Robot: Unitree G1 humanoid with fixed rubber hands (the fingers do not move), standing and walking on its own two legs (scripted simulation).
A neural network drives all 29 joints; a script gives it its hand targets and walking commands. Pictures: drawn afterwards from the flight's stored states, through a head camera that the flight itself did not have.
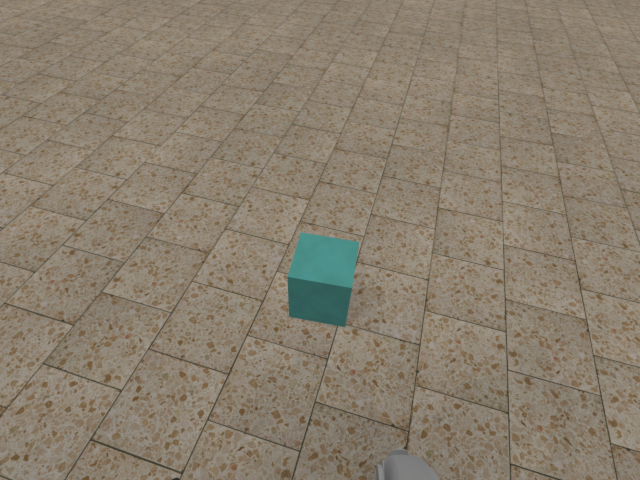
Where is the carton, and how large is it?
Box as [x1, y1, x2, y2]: [288, 232, 358, 326]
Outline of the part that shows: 301,232 288,273 289,316 344,326 358,242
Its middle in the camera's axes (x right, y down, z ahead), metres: +0.02 +0.13 +1.38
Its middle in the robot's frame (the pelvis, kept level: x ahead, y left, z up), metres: +0.88 -0.09 -0.66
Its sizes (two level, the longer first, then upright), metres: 0.210 0.200 0.250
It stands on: the floor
